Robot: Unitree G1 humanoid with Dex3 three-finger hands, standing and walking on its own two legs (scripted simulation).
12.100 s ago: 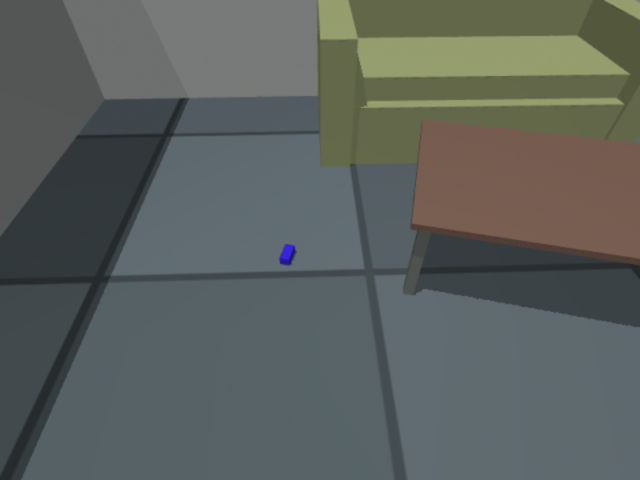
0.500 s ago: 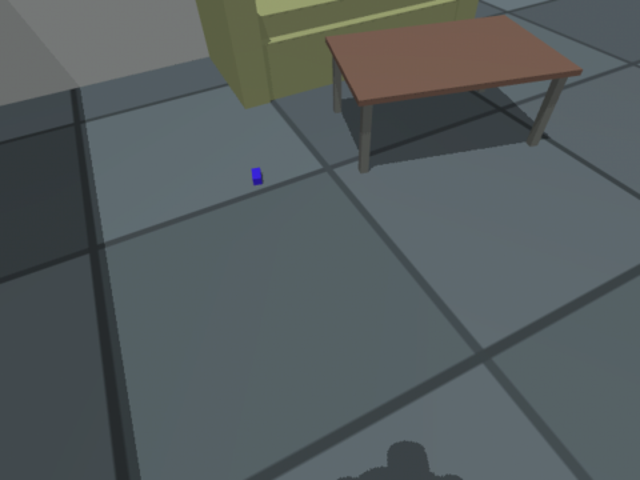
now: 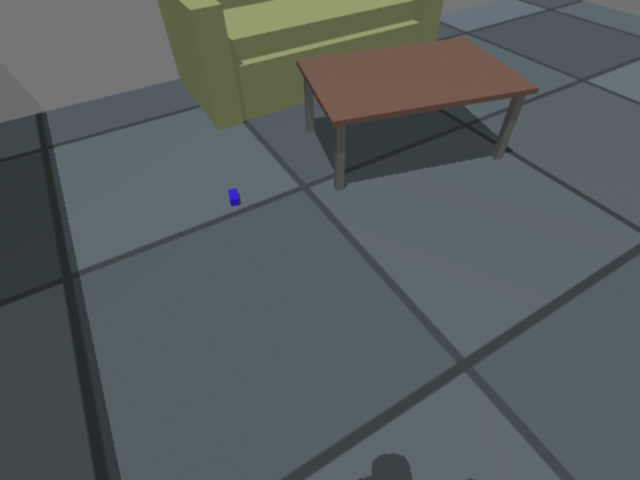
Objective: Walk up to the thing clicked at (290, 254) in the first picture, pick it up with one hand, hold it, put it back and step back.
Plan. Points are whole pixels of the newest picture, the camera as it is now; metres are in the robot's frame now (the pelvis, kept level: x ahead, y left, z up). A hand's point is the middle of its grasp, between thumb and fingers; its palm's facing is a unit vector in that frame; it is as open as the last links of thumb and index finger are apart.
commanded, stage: walk up
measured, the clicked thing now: (233, 197) +1.54 +0.41 -0.76
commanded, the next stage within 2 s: stand in 0.14 s
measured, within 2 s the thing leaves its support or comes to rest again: neither
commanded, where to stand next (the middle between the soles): +0.08 +0.00 m, yaw +4 degrees
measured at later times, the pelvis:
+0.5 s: pelvis +0.00 +0.01 +0.01, yaw +2 degrees
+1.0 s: pelvis +0.00 +0.01 +0.01, yaw +2 degrees
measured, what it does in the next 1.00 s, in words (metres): stands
